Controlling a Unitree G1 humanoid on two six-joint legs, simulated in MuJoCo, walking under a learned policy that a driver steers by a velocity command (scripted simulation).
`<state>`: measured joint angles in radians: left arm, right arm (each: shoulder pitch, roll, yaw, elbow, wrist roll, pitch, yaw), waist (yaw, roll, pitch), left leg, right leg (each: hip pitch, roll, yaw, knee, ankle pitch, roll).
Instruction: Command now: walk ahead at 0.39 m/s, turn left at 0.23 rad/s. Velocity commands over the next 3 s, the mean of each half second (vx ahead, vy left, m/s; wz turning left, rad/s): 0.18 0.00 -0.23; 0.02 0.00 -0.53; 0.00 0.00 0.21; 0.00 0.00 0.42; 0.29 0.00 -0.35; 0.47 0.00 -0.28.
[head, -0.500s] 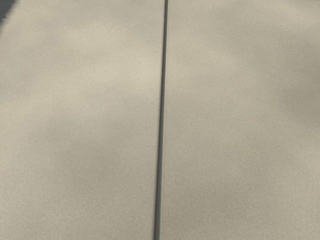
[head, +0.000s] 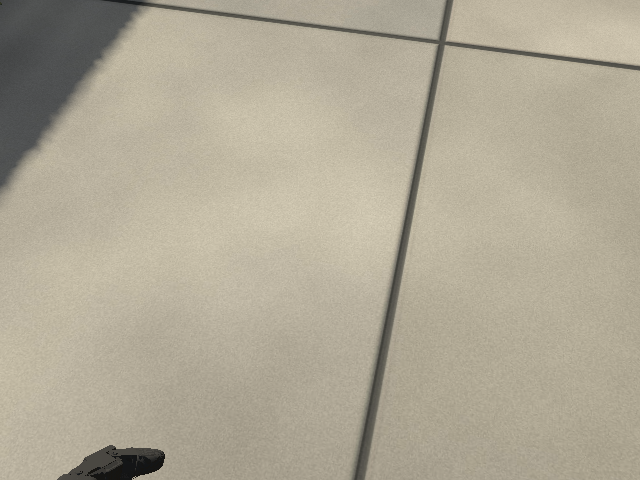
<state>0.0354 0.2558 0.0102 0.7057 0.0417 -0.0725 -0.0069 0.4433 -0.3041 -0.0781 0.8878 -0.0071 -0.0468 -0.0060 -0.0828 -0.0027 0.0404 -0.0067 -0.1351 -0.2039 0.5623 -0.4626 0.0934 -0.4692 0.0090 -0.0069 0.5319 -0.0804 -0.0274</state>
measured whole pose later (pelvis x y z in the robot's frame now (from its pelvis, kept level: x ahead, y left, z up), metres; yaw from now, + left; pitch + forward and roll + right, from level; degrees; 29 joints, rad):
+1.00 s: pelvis +0.09 -0.02 +0.02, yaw -29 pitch -1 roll +1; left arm 0.19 0.28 0.05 0.74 0.02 0.05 -0.02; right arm 0.21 -0.31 -0.06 0.78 -0.02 0.06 -0.02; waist -0.02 0.05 0.07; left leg -0.43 0.04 0.05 0.93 -0.45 -0.03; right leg -0.22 0.05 0.01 0.51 -0.28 -0.07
